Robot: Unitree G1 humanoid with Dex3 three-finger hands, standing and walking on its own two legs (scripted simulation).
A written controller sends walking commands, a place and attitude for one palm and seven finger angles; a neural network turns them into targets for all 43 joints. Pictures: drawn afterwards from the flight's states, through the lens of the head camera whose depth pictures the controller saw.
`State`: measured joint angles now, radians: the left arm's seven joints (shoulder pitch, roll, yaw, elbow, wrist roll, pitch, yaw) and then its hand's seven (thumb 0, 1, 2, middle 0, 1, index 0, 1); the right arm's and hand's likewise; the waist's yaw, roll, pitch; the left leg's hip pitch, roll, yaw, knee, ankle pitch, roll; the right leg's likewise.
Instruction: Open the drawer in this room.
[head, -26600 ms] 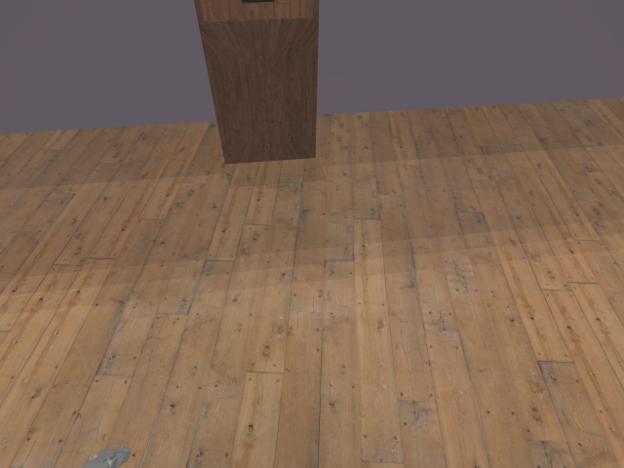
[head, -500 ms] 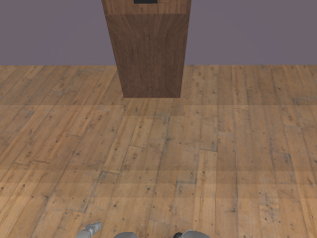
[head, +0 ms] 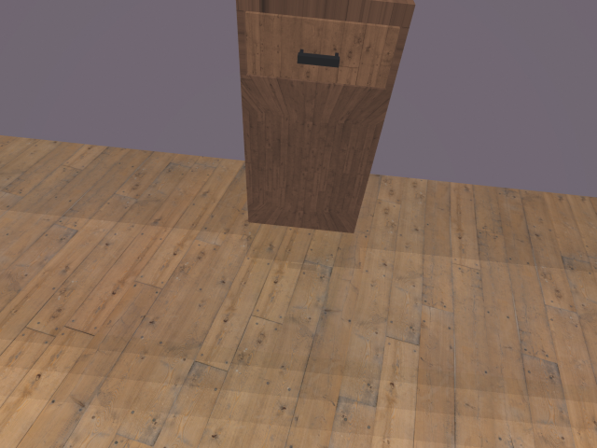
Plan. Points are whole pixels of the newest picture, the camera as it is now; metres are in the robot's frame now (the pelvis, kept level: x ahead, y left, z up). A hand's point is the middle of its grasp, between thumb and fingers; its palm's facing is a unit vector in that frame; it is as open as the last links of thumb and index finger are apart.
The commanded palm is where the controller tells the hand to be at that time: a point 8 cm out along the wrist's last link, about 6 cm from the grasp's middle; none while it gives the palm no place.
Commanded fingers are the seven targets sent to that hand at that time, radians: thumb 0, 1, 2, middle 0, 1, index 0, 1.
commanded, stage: stand and wait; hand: left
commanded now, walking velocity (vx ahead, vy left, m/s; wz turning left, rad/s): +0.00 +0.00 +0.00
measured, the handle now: (318, 56) +1.14 +0.05 +0.02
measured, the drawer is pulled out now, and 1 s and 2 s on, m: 0.00 0.00 0.00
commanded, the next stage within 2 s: look at it before walking up in 0.44 s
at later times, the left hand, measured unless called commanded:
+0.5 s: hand out of the picture +0.02 +0.18 -0.18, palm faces +0.01 -0.98 -0.18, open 7.3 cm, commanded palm none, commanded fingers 0.00 0.90 0.90 -0.20 -0.30 -0.20 -0.30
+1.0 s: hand out of the picture +0.00 +0.15 -0.18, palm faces +0.02 -0.99 -0.14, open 7.3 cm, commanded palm none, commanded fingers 0.00 0.90 0.90 -0.20 -0.30 -0.20 -0.30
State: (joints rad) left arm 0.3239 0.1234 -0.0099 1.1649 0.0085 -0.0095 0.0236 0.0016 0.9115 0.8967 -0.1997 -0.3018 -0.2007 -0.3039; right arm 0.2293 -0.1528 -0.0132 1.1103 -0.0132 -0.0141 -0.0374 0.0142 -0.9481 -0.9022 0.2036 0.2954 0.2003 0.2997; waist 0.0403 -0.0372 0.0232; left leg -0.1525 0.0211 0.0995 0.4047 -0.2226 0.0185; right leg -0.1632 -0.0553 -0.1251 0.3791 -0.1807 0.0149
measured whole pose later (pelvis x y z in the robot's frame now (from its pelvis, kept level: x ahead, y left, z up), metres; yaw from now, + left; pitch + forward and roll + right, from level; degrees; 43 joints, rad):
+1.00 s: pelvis +0.03 +0.00 +0.00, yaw -1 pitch -2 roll +0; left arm 0.32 0.11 -0.01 1.16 0.01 -0.02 0.04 0.00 0.91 0.90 -0.20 -0.30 -0.20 -0.30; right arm 0.29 -0.11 -0.01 1.16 -0.01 -0.02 -0.04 0.01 -0.91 -0.90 0.20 0.30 0.20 0.30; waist 0.01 -0.02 0.05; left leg -0.11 0.02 0.12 0.40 -0.26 0.02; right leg -0.14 -0.06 -0.10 0.40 -0.23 0.02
